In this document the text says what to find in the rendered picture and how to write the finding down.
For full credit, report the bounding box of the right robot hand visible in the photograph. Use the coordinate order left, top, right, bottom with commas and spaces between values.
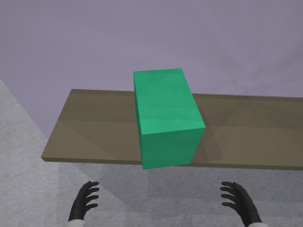
220, 182, 262, 227

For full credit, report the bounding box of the left robot hand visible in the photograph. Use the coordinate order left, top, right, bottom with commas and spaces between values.
68, 181, 99, 221

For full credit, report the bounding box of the carton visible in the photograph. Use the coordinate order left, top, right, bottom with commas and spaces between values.
134, 68, 205, 170

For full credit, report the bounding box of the table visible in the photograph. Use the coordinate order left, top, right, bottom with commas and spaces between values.
41, 89, 303, 171

